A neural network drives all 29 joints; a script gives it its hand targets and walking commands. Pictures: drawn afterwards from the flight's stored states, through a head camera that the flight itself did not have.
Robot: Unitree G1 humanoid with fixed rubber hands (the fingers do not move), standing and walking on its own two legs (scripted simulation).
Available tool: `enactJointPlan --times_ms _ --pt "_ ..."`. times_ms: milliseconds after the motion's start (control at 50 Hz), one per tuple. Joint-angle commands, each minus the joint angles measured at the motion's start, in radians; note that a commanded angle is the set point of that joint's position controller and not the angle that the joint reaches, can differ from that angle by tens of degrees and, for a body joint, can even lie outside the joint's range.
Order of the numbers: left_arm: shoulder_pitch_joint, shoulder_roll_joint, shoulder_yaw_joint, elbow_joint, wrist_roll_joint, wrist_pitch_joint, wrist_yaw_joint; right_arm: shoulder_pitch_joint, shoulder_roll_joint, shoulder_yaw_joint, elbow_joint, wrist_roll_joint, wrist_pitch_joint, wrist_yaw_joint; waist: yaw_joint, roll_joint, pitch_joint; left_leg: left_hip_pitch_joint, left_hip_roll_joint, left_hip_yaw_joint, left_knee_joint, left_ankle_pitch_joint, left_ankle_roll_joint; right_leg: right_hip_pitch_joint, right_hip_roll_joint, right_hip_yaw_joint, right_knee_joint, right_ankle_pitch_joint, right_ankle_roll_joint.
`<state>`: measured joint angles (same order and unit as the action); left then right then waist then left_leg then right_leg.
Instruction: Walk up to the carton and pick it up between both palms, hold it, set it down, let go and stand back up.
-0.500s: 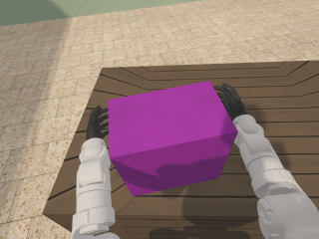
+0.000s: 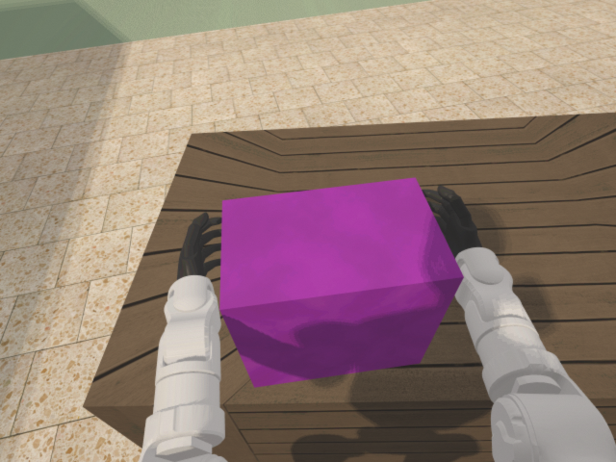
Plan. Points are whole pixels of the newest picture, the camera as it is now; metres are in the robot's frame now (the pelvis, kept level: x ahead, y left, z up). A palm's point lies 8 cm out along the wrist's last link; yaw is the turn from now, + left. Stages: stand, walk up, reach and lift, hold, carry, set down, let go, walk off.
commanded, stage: set down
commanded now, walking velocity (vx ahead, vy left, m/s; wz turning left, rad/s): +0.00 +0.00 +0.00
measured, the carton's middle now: (329, 289) +0.36 +0.01 +0.02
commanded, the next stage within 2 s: none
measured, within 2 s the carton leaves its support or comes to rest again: neither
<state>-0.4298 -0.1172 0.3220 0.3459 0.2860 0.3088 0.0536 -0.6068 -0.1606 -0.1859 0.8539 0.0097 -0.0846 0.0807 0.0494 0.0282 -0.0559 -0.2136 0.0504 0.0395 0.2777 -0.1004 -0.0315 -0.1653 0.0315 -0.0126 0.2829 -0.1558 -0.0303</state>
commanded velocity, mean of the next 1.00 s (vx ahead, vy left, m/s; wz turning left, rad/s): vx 0.00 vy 0.00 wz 0.00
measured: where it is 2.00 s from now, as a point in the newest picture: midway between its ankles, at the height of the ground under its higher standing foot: outside the picture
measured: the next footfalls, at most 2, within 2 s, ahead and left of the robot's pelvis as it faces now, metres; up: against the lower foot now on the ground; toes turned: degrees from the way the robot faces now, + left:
none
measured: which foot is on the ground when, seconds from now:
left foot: down 0.00-1.00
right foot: down 0.00-1.00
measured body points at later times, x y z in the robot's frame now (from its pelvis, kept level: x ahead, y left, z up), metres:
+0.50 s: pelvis +0.02 -0.01 +0.00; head +0.01 +0.01 +0.45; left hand +0.36 +0.23 +0.08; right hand +0.44 -0.13 +0.10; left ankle +0.02 +0.14 -0.75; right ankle -0.01 -0.10 -0.75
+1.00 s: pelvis +0.02 -0.01 +0.00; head +0.04 +0.02 +0.45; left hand +0.36 +0.22 +0.07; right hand +0.44 -0.13 +0.07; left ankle +0.02 +0.14 -0.75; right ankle -0.01 -0.10 -0.75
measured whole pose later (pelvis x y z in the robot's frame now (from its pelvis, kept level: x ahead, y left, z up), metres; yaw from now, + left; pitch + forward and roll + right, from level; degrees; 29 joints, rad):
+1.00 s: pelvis +0.02 -0.01 +0.00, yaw +2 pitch +6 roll +0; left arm -0.42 -0.10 0.36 0.39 0.28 0.08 0.08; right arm -0.66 -0.12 -0.19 1.01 0.03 -0.22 0.08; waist 0.09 -0.07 -0.06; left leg -0.28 0.07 0.03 0.28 -0.11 -0.05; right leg -0.21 0.04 -0.06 0.26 -0.17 -0.05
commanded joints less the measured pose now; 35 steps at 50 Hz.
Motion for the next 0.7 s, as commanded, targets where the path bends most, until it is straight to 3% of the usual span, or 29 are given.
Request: enactJointPlan --times_ms 0,20,40,60,80,100,120,140,180,200,220,240,280,300,320,340,400,420,440,460,480,500,520,540,580,600,620,640,680 --pt "-0.608 -0.265 -0.144 0.098 -0.064 -0.110 -0.069 -0.791 0.434 0.297 -0.209 -0.011 -0.040 0.164 0.237 -0.240 -0.299 0.000 -0.036 0.078 -0.061 0.026 0.090 0.103 -0.023 -0.020 -0.019 -0.013 0.062" --pt "-0.650 -0.272 -0.152 0.072 -0.068 -0.134 -0.062 -0.806 0.460 0.309 -0.200 -0.018 -0.049 0.168 0.255 -0.228 -0.345 -0.022 -0.036 0.089 -0.069 0.017 0.087 0.106 -0.022 -0.020 -0.005 -0.045 0.056" --pt "-0.663 -0.290 -0.163 0.127 -0.073 -0.134 -0.061 -0.819 0.478 0.311 -0.225 -0.007 -0.041 0.170 0.243 -0.250 -0.334 -0.055 -0.043 0.091 -0.061 -0.009 0.099 0.110 -0.025 -0.001 -0.018 -0.079 0.061" --pt "-0.632 -0.283 -0.134 0.175 -0.069 -0.144 -0.066 -0.767 0.488 0.303 -0.203 -0.028 -0.036 0.171 0.256 -0.272 -0.326 -0.072 -0.045 0.096 -0.063 -0.021 0.103 0.142 -0.024 0.004 -0.017 -0.082 0.060" --pt "-0.666 -0.303 -0.144 0.147 -0.066 -0.147 -0.062 -0.756 0.473 0.255 -0.119 -0.050 -0.024 0.171 0.218 -0.235 -0.365 -0.026 -0.042 0.091 -0.061 -0.006 0.096 0.113 -0.020 0.005 -0.016 -0.091 0.050" --pt "-0.636 -0.292 -0.120 0.251 -0.060 -0.128 -0.073 -0.714 0.445 0.198 -0.055 -0.074 0.001 0.176 0.186 -0.229 -0.291 -0.037 -0.039 0.093 -0.077 -0.062 0.097 0.096 -0.026 -0.004 -0.047 -0.168 0.042" --pt "-0.664 -0.288 -0.113 0.208 -0.072 -0.134 -0.070 -0.697 0.446 0.176 -0.013 -0.080 0.007 0.178 0.177 -0.227 -0.306 -0.001 -0.035 0.100 -0.070 -0.044 0.096 0.076 -0.022 -0.005 -0.041 -0.166 0.039" --pt "-0.654 -0.323 -0.145 0.195 -0.065 -0.129 -0.073 -0.658 0.426 0.111 0.044 -0.119 0.017 0.179 0.115 -0.176 -0.340 0.030 -0.031 0.082 -0.073 -0.071 0.073 0.040 -0.018 -0.022 -0.050 -0.179 0.026" --pt "-0.713 -0.361 -0.176 0.153 -0.060 -0.142 -0.089 -0.563 0.448 0.048 0.176 -0.164 0.032 0.182 0.049 -0.108 -0.339 0.046 -0.036 0.083 -0.063 -0.083 0.062 0.028 -0.022 -0.016 -0.042 -0.171 0.020" --pt "-0.740 -0.374 -0.215 0.120 -0.082 -0.151 -0.092 -0.546 0.417 -0.010 0.189 -0.188 0.029 0.176 -0.012 -0.086 -0.394 0.072 -0.032 0.072 -0.048 -0.064 0.044 0.001 -0.027 -0.013 -0.036 -0.135 0.021" --pt "-0.817 -0.423 -0.281 0.031 -0.110 -0.175 -0.092 -0.592 0.453 -0.007 0.133 -0.200 0.002 0.169 -0.042 -0.050 -0.498 0.134 -0.032 0.062 -0.026 0.006 0.024 -0.014 -0.032 -0.030 -0.024 -0.067 0.025" --pt "-0.780 -0.421 -0.305 0.019 -0.113 -0.179 -0.089 -0.535 0.436 -0.028 0.200 -0.211 -0.004 0.164 -0.074 -0.001 -0.484 0.140 -0.031 0.061 -0.017 0.046 0.007 -0.029 -0.035 -0.034 -0.023 -0.019 0.025" --pt "-0.691 -0.402 -0.306 0.003 -0.068 -0.176 -0.083 -0.438 0.415 -0.073 0.261 -0.228 -0.013 0.149 -0.100 0.069 -0.459 0.239 -0.039 0.059 0.024 0.184 -0.023 -0.033 -0.030 -0.053 -0.022 0.110 0.034" --pt "-0.626 -0.371 -0.281 0.061 -0.051 -0.159 -0.091 -0.462 0.372 -0.052 0.232 -0.204 -0.010 0.148 -0.086 0.069 -0.415 0.237 -0.043 0.051 0.038 0.218 -0.016 -0.027 -0.025 -0.052 -0.019 0.147 0.040" --pt "-0.583 -0.363 -0.262 0.046 -0.021 -0.157 -0.100 -0.449 0.391 -0.028 0.239 -0.190 -0.010 0.144 -0.065 0.110 -0.397 0.204 -0.058 0.059 0.040 0.239 -0.023 0.004 -0.037 -0.043 -0.007 0.189 0.045" --pt "-0.545 -0.361 -0.258 0.056 0.010 -0.148 -0.107 -0.431 0.417 -0.018 0.225 -0.178 -0.009 0.134 -0.070 0.101 -0.358 0.216 -0.063 0.047 0.048 0.230 -0.014 0.011 -0.038 -0.037 -0.005 0.220 0.059" --pt "-0.453 -0.362 -0.218 0.102 0.046 -0.159 -0.129 -0.474 0.481 0.024 0.126 -0.168 -0.037 0.117 -0.032 0.035 -0.296 0.114 -0.077 0.053 0.054 0.257 -0.004 0.105 -0.039 -0.033 0.031 0.338 0.084" --pt "-0.467 -0.369 -0.251 0.080 0.026 -0.166 -0.124 -0.525 0.493 0.077 0.044 -0.126 -0.067 0.115 -0.001 0.047 -0.358 0.140 -0.075 0.052 0.058 0.305 -0.008 0.102 -0.030 -0.047 0.049 0.366 0.083" --pt "-0.432 -0.338 -0.201 0.100 0.063 -0.174 -0.124 -0.540 0.510 0.110 0.048 -0.125 -0.075 0.116 0.049 0.020 -0.300 0.084 -0.080 0.060 0.057 0.300 0.004 0.135 -0.036 -0.039 0.060 0.417 0.091" --pt "-0.438 -0.364 -0.228 0.083 0.045 -0.179 -0.124 -0.554 0.516 0.141 0.008 -0.099 -0.099 0.115 0.042 0.033 -0.287 0.104 -0.080 0.055 0.060 0.357 -0.002 0.152 -0.037 -0.031 0.059 0.496 0.091" --pt "-0.415 -0.362 -0.238 0.086 0.033 -0.173 -0.116 -0.588 0.493 0.176 -0.022 -0.071 -0.105 0.121 0.083 0.029 -0.281 0.114 -0.065 0.053 0.050 0.356 -0.009 0.138 -0.018 -0.046 0.052 0.410 0.075" --pt "-0.398 -0.384 -0.235 0.092 0.021 -0.182 -0.104 -0.604 0.487 0.185 -0.037 -0.073 -0.126 0.132 0.093 -0.022 -0.311 0.153 -0.054 0.047 0.066 0.415 -0.015 0.098 0.007 -0.072 0.044 0.393 0.061" --pt "-0.335 -0.392 -0.236 0.106 0.020 -0.191 -0.098 -0.575 0.476 0.226 -0.066 -0.053 -0.135 0.137 0.136 -0.044 -0.297 0.158 -0.048 0.048 0.062 0.435 -0.012 0.127 0.014 -0.062 0.031 0.399 0.060" --pt "-0.385 -0.370 -0.235 0.111 0.003 -0.202 -0.091 -0.599 0.484 0.243 -0.065 -0.069 -0.147 0.137 0.132 -0.057 -0.316 0.155 -0.047 0.052 0.072 0.449 -0.009 0.094 0.012 -0.064 0.035 0.406 0.059" --pt "-0.372 -0.379 -0.242 0.110 -0.028 -0.219 -0.071 -0.609 0.438 0.268 -0.090 -0.057 -0.156 0.133 0.143 -0.120 -0.336 0.209 -0.028 0.050 0.054 0.415 0.002 0.044 0.031 -0.076 -0.004 0.285 0.044" --pt "-0.375 -0.362 -0.234 0.116 -0.039 -0.211 -0.065 -0.580 0.381 0.280 -0.039 -0.059 -0.136 0.128 0.151 -0.161 -0.305 0.211 -0.018 0.050 0.043 0.400 0.012 0.016 0.032 -0.076 -0.015 0.267 0.034" --pt "-0.315 -0.351 -0.195 0.189 -0.034 -0.217 -0.075 -0.523 0.406 0.290 -0.022 -0.071 -0.119 0.129 0.150 -0.205 -0.236 0.201 -0.020 0.048 0.036 0.363 0.030 0.037 0.028 -0.076 -0.021 0.264 0.036" --pt "-0.311 -0.320 -0.186 0.167 -0.054 -0.209 -0.075 -0.495 0.377 0.312 -0.038 -0.071 -0.113 0.116 0.153 -0.245 -0.247 0.160 -0.021 0.052 0.037 0.351 0.035 0.082 0.029 -0.070 -0.010 0.316 0.033" --pt "-0.343 -0.365 -0.210 0.147 -0.075 -0.222 -0.082 -0.537 0.396 0.323 -0.038 -0.066 -0.121 0.114 0.136 -0.226 -0.327 0.172 -0.024 0.048 0.052 0.398 0.031 0.072 0.023 -0.061 0.001 0.393 0.033"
